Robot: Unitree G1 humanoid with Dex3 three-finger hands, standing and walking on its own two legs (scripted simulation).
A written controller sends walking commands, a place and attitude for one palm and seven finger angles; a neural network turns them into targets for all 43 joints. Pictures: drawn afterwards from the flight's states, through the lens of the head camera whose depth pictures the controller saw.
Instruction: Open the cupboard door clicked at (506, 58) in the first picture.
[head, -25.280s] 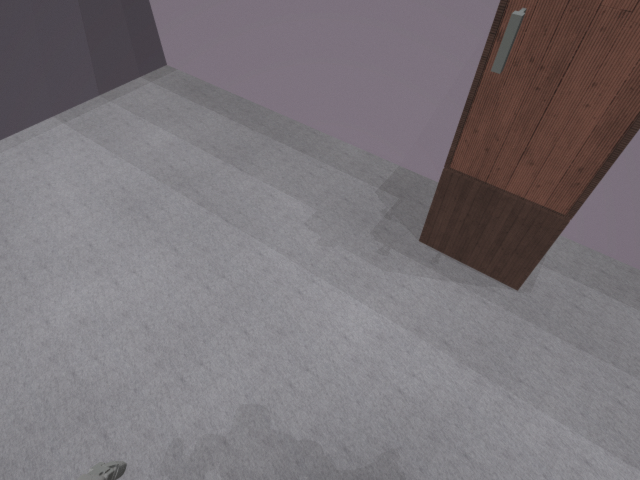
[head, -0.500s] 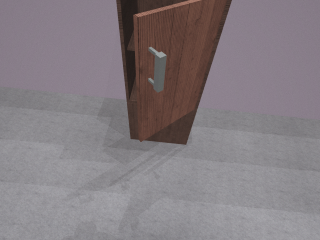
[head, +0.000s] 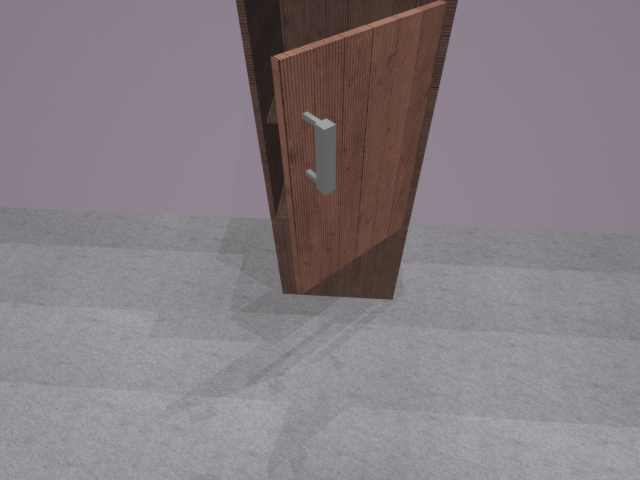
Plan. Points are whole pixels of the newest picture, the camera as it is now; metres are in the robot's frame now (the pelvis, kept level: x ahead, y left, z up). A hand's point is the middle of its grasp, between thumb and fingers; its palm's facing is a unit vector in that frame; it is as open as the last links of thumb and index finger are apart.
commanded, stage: let the arm hang, fingers relaxed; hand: left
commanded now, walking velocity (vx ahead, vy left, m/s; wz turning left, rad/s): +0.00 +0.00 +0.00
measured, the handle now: (317, 153) +0.61 +0.04 +0.08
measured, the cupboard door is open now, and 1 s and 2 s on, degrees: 43 43 43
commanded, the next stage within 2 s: look to check the result in 0.26 s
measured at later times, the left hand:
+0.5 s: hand out of the picture -0.01 +0.18 -0.17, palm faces +0.04 -0.98 -0.22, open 7.4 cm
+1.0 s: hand out of the picture +0.05 +0.21 -0.16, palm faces +0.02 -0.96 -0.28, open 7.4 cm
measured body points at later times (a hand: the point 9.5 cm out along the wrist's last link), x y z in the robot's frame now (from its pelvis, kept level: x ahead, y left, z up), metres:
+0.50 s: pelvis +0.00 +0.00 +0.00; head +0.01 -0.01 +0.45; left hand -0.01 +0.23 -0.16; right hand -0.02 -0.23 -0.17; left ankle +0.03 +0.10 -0.74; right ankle -0.01 -0.09 -0.74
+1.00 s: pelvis +0.01 -0.01 +0.00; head +0.02 -0.01 +0.45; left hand +0.05 +0.26 -0.14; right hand +0.06 -0.27 -0.15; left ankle +0.03 +0.10 -0.74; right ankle -0.01 -0.09 -0.74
